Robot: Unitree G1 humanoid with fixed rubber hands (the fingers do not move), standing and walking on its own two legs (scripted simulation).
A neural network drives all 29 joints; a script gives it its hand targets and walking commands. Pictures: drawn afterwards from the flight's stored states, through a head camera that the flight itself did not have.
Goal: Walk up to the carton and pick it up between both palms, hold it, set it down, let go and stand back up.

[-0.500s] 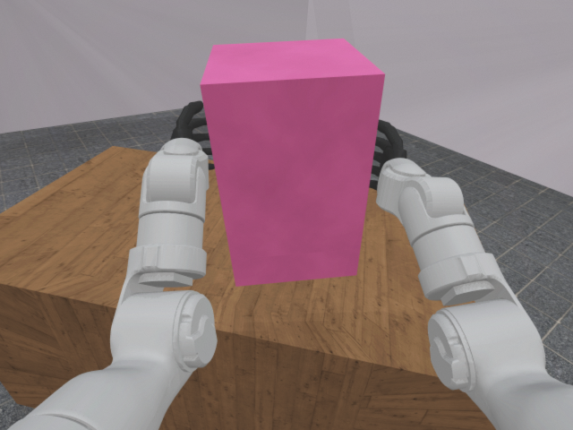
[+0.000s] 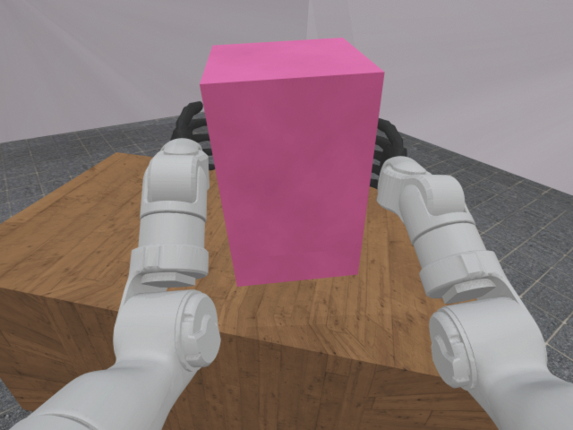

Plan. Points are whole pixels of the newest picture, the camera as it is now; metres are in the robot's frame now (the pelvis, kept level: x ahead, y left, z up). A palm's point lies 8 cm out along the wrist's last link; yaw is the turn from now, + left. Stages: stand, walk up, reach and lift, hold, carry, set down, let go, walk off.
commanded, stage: hold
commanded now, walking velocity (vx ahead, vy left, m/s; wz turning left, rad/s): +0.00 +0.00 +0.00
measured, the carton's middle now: (288, 165) +0.40 +0.01 +0.26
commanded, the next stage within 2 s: none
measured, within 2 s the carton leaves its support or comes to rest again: neither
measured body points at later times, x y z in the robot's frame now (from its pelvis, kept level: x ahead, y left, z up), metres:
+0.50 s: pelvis -0.01 +0.00 +0.00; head -0.11 +0.03 +0.44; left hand +0.38 +0.15 +0.28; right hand +0.36 -0.13 +0.27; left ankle +0.03 +0.13 -0.74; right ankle +0.02 -0.11 -0.74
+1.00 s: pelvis +0.00 +0.00 +0.00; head -0.11 +0.03 +0.44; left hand +0.38 +0.15 +0.29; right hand +0.36 -0.13 +0.27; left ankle +0.03 +0.13 -0.74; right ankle +0.02 -0.11 -0.74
